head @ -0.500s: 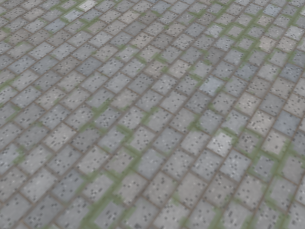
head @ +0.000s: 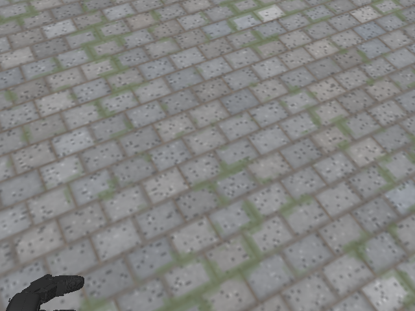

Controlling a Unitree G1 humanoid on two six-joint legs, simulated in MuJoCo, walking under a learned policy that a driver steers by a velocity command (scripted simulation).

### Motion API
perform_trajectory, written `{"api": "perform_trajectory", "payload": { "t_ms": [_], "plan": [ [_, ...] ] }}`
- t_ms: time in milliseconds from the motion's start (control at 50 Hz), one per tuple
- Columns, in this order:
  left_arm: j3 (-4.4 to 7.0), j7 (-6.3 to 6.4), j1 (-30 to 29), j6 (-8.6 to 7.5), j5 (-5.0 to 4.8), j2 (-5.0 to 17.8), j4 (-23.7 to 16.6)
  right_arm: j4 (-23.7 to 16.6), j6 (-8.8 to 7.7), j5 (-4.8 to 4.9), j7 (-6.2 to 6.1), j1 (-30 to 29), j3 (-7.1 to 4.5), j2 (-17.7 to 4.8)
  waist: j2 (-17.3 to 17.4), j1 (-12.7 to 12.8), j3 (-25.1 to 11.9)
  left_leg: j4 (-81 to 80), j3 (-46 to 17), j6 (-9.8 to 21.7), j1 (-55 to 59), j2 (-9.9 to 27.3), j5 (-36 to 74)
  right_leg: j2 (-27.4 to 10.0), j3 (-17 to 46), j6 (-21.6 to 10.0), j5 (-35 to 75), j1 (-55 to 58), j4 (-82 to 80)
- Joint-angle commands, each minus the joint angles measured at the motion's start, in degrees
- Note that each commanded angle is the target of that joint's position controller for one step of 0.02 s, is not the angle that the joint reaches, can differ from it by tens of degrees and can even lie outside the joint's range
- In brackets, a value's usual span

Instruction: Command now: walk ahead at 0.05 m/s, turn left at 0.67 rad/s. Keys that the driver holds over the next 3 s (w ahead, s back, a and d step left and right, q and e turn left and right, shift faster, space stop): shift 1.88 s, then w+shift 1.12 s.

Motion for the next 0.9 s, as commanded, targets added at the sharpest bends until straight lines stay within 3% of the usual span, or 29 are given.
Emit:
{"api": "perform_trajectory", "payload": {
  "t_ms": [20, 100, 160, 180, 200, 220, 240, 260, 300, 340, 380, 420, 440, 480, 500, 520, 540, 560, 620, 700, 900],
  "plan": [
    [1.06, 0.10, 6.80, 0.80, -0.37, 3.85, -0.53, -4.59, -0.22, -0.23, -1.29, -2.66, -2.72, -8.98, 5.42, 2.45, -16.95, -4.89, -13.54, 9.78, 6.88, 12.71, 12.66, 0.68, -2.39, 1.46, 4.88, 8.15, -4.51],
    [1.09, -0.12, 5.04, 1.03, -0.34, 4.02, -1.80, -3.87, 0.26, -0.68, -0.60, -2.37, -1.76, -7.26, 9.35, 0.67, -14.54, -3.64, -16.54, 8.09, 5.76, 12.89, 1.92, 0.21, -3.00, 0.14, 5.01, 9.87, -10.21],
    [1.30, -0.81, 7.98, 0.13, 0.31, 3.29, -1.40, -3.43, 0.31, -0.11, -0.33, -3.29, -0.73, -5.19, 10.07, 2.75, -12.96, 0.19, -17.01, 4.76, 4.23, 10.98, -2.16, -0.13, -4.66, -2.94, 12.60, 17.40, -24.81],
    [1.65, -0.74, 8.16, -0.04, 1.58, 5.25, -1.94, -2.65, 0.10, -0.34, -0.43, -0.54, -0.05, -2.92, 5.31, 1.92, -11.94, 5.22, -14.02, 1.25, 2.40, 7.45, -9.12, -5.83, 1.09, -5.11, 16.40, 19.79, -30.94],
    [2.16, -0.33, 6.54, 0.15, 2.42, 9.23, -3.24, -1.88, -0.10, -1.04, -0.62, 5.04, 0.41, -1.34, -8.48, -1.92, -10.93, 17.41, -5.39, -2.90, -2.49, -1.09, -26.39, -17.08, 12.97, -10.43, 27.02, 21.51, -34.46],
    [2.37, -0.31, 6.81, -0.05, 3.29, 9.75, -2.51, -3.42, -0.70, -0.71, -0.89, 1.80, -1.03, -5.53, -15.85, -0.35, -8.13, 26.31, -3.03, -5.17, -5.86, -0.94, -31.66, -23.31, 24.29, -18.95, 23.89, 14.47, -39.07],
    [2.25, -0.08, 5.52, -0.33, 2.48, 8.54, -3.21, -2.57, -0.77, -0.11, -1.28, -0.37, -2.24, -9.18, -10.41, 0.87, -6.66, 33.51, -4.53, -6.01, -6.28, 0.89, -28.52, -21.29, 22.30, -19.31, 19.11, 13.95, -38.85],
    [2.07, 0.26, 4.44, -0.25, 1.30, 7.45, -3.02, -1.61, -0.34, 0.13, -1.38, -0.80, -2.51, -8.89, -7.20, 0.70, -6.25, 36.53, -4.28, -6.69, -7.22, 0.88, -25.27, -18.16, 17.35, -17.11, 17.56, 14.97, -37.54],
    [1.12, 0.65, 3.84, -0.14, -0.12, 4.90, -2.82, 0.08, 0.73, -0.34, -1.52, 0.76, -1.59, -4.85, -5.83, 0.48, -6.84, 38.49, -4.28, -8.50, -6.63, 1.68, -21.96, -14.73, 11.43, -15.23, 20.05, 17.59, -36.08],
    [0.53, 0.78, 4.84, 0.32, -0.07, 3.17, -2.02, 0.35, 0.62, 0.01, -1.22, 0.03, -0.38, -1.57, -6.83, 0.98, -7.61, 30.95, -0.78, -9.29, -4.08, 3.14, -20.51, -11.54, 6.23, -14.33, 22.14, 19.81, -35.56],
    [0.66, 0.79, 6.68, 0.93, -0.05, 3.45, -1.07, 0.06, 0.15, -0.03, -0.89, -2.32, 0.82, 0.87, -9.32, 2.75, -9.12, 19.06, 3.02, -9.61, 0.33, 5.48, -21.14, -10.12, 3.83, -14.02, 24.30, 22.44, -34.24],
    [1.17, 0.81, 9.87, 1.50, -0.23, 5.20, 0.07, 0.64, -0.09, 0.47, -0.69, -2.70, 0.76, 0.15, -11.08, 4.25, -10.16, 9.63, 5.06, -9.42, 4.19, 5.38, -20.28, -10.99, 4.90, -14.87, 26.73, 24.49, -32.79],
    [1.17, 0.82, 10.00, 1.68, -0.63, 5.51, 0.32, 1.69, -0.16, 0.61, -0.65, -1.17, 0.57, -0.35, -10.79, 3.54, -10.40, 3.17, 5.83, -8.83, 7.00, 5.18, -15.39, -11.03, 5.05, -14.64, 27.61, 24.48, -31.75],
    [0.77, 0.64, 11.92, 1.21, -1.28, 4.69, 1.27, 3.27, -0.32, -0.09, -0.64, 0.83, 0.49, -1.68, -8.60, 2.79, -10.36, -8.12, 4.18, -6.29, 15.19, 6.27, -2.59, -10.37, 4.78, -11.72, 28.16, 21.15, -30.93],
    [0.36, 0.30, 12.46, 0.32, -0.47, 3.91, 1.16, 2.82, -0.31, -0.68, -1.00, 1.06, 0.20, -4.26, -4.10, 3.48, -12.08, -5.94, 0.14, -4.40, 20.21, 10.32, 6.96, -9.23, 3.12, -8.90, 25.59, 17.83, -29.44],
    [0.08, -0.27, 13.83, -0.70, 0.37, 2.73, 0.75, 3.84, -0.22, -1.06, -1.02, 0.45, -0.56, -7.03, 5.03, 6.25, -12.86, -0.82, -1.52, -1.47, 18.80, 11.89, 8.62, -4.31, -2.51, -5.92, 18.33, 16.81, -29.01],
    [-0.23, -0.48, 10.75, -1.06, 1.04, 2.48, 1.11, 3.79, -0.43, -1.19, -0.51, -0.05, 0.11, -3.11, 5.53, 3.98, -13.01, -1.19, -0.93, -0.39, 15.31, 11.04, 2.47, -2.78, -4.80, -3.52, 14.29, 19.56, -28.03],
    [-0.18, -0.63, 8.53, -1.01, 1.01, 2.66, 1.04, 4.05, -0.68, -1.54, -0.23, -0.28, 0.82, -0.97, 4.53, 3.27, -11.51, -2.08, -0.93, -0.80, 13.45, 10.58, -1.11, -2.46, -5.16, -2.76, 13.91, 19.77, -27.63],
    [-0.22, -0.16, 8.14, 0.12, 0.51, 2.31, 1.68, 5.04, -1.60, -1.41, -0.28, 0.22, 0.98, -1.39, 4.63, 3.24, -7.63, -2.59, -0.54, -2.11, 9.96, 9.73, -1.95, -2.58, -5.17, -3.28, 15.99, 19.23, -27.05],
    [-0.22, 0.39, 8.79, 0.66, 0.39, 2.07, 3.33, 6.09, -2.02, -1.21, -0.54, 1.16, 1.44, -0.69, 3.99, 3.31, -5.86, -2.91, -0.56, -2.33, 8.07, 9.32, -3.85, -2.51, -5.27, -3.02, 15.05, 19.63, -27.18],
    [0.11, 1.52, 9.57, 0.94, 0.04, 2.41, 8.18, 9.42, -2.72, -0.97, -0.80, 2.42, 1.84, 0.18, 1.52, 3.14, -6.33, -2.67, 0.37, -2.36, 9.17, 8.22, -1.54, -2.84, -5.25, -2.04, 16.93, 20.81, -27.46]
  ]
}}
